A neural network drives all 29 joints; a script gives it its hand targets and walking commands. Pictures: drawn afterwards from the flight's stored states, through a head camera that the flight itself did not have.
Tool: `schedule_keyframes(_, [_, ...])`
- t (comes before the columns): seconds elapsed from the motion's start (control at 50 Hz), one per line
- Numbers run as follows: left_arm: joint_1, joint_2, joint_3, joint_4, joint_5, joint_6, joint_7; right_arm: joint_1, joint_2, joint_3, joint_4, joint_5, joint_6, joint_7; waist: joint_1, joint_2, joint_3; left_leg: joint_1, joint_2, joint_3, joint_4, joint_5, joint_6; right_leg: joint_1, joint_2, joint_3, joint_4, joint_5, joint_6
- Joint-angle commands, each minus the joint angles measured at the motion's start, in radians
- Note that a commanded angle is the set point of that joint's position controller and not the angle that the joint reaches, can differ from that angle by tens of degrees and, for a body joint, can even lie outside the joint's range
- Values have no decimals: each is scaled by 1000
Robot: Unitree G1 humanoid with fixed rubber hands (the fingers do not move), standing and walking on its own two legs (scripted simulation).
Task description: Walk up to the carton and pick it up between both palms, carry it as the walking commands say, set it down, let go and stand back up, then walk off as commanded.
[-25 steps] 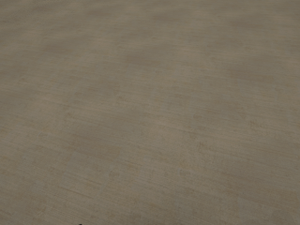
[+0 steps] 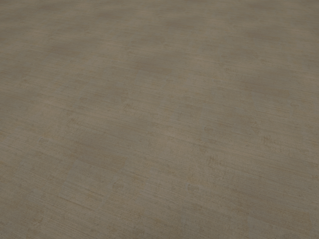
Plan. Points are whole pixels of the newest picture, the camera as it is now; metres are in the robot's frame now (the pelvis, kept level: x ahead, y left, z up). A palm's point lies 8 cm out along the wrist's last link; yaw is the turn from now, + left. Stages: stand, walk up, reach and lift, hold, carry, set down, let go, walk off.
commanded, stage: stand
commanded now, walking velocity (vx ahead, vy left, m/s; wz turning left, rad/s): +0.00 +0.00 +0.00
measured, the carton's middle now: out of the picture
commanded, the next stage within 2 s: walk off in 1.46 s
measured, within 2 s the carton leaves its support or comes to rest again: neither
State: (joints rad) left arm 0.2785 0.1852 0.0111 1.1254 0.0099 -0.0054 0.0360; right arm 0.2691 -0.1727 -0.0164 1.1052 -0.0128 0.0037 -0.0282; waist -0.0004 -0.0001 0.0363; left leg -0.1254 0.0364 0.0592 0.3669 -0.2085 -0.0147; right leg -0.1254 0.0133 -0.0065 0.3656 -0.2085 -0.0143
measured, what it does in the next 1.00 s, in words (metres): stands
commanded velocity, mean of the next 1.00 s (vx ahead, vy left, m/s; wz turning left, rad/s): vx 0.00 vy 0.00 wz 0.00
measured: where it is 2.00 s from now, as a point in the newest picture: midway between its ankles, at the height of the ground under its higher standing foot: outside the picture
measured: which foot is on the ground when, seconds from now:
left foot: down 0.00-1.00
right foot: down 0.00-1.00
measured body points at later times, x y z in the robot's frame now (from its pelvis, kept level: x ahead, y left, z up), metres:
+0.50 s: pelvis +0.00 +0.00 +0.00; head +0.01 +0.01 +0.45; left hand -0.02 +0.22 -0.16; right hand -0.02 -0.21 -0.16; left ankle -0.01 +0.13 -0.75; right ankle -0.01 -0.11 -0.75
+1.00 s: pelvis +0.00 +0.01 +0.00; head +0.01 +0.01 +0.45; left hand -0.03 +0.22 -0.16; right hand -0.03 -0.20 -0.16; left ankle -0.01 +0.13 -0.75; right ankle -0.01 -0.11 -0.75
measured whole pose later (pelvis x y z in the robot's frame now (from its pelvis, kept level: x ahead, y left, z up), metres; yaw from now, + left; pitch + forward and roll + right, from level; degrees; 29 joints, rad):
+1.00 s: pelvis +0.00 +0.01 +0.00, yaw +0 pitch -1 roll +0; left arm 0.32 0.13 -0.02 1.17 0.01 -0.01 0.04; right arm 0.33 -0.13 0.01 1.15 -0.01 -0.01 -0.04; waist 0.00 0.00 0.03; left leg -0.15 0.02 0.06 0.40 -0.23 0.00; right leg -0.15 0.00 0.00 0.40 -0.23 0.00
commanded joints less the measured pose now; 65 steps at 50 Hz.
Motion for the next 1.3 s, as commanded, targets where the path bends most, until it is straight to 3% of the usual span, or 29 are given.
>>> schedule_keyframes(0.0, [45,77,9,-9,0,-6,4,56,-83,-11,-4,0,-4,-4,-4,-5,32,-19,73,-74,-63,63,19,-44,-95,92,-66,114,-16])
schedule_keyframes(0.92, [120,18,-19,41,-2,-8,10,139,-28,13,41,3,-13,-12,-2,1,55,-52,65,-80,-48,62,36,-65,-96,76,-41,101,-8])
schedule_keyframes(1.28, [25,184,26,-73,8,-22,5,28,-200,-29,-73,-2,-31,-5,-1,0,35,-41,86,-100,-40,55,48,-59,-121,90,-17,97,-8])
